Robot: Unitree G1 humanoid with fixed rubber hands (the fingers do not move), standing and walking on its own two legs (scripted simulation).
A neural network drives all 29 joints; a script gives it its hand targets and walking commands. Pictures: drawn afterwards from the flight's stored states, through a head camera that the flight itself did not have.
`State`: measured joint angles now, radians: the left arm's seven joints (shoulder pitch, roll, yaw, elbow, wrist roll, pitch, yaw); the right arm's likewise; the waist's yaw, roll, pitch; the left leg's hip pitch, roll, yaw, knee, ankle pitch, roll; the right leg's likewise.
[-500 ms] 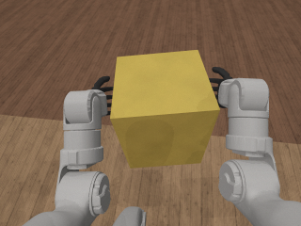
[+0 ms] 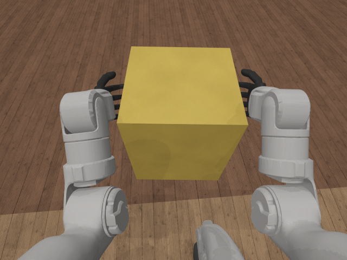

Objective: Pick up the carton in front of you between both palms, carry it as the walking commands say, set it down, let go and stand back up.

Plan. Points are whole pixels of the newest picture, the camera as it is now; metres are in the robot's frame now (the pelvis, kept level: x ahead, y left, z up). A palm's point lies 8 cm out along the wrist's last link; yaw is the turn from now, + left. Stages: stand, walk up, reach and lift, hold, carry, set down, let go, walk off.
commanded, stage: carry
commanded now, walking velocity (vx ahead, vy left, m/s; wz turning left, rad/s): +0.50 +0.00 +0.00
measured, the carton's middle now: (178, 119) +0.40 -0.04 +0.08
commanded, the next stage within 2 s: none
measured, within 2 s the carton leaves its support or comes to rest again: neither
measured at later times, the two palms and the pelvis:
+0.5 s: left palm (85, 9) +0.70 +0.17 +0.21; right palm out of the picture +0.72 -0.13 +0.22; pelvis +0.34 +0.00 +0.03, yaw +1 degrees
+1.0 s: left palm out of the picture +1.03 +0.14 +0.22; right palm out of the picture +1.03 -0.16 +0.22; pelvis +0.66 -0.01 +0.06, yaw +1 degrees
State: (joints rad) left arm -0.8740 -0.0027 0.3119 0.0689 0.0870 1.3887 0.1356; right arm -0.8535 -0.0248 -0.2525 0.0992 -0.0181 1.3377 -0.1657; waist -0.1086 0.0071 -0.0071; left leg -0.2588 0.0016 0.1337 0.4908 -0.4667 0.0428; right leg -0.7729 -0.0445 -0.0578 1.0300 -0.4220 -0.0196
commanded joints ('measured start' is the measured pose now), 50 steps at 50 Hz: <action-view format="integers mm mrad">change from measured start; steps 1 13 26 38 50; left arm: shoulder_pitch -694 -932 -779 -706 -649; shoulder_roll -950 -1152 -1045 -974 -1090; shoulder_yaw -552 -684 -628 -562 -552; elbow -19 -199 -27 -63 123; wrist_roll -326 -581 -484 -355 -408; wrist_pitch -51 -101 -44 -45 -98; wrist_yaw -161 -245 -252 -157 -241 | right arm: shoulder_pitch -871 -733 -641 -872 -733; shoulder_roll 1125 1080 1000 1122 1157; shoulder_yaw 597 487 519 597 521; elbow -120 -34 72 -162 95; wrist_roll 510 322 306 511 387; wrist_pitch -4 -32 -7 2 -39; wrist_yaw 287 243 238 280 289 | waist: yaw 38 167 -8 29 171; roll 119 -92 291 104 -167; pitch -477 -540 -725 -532 -570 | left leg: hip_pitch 293 -589 641 366 -553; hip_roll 230 34 313 252 4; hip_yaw -199 -143 -728 -280 -149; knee -131 851 -95 -66 862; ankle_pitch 432 34 15 628 -17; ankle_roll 156 8 258 186 -18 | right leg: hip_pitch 147 937 134 25 1069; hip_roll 38 -220 76 -2 -301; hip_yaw -91 342 -19 16 527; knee -238 -600 179 -141 -624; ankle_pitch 71 286 -52 156 456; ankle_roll -5 -173 52 -1 -244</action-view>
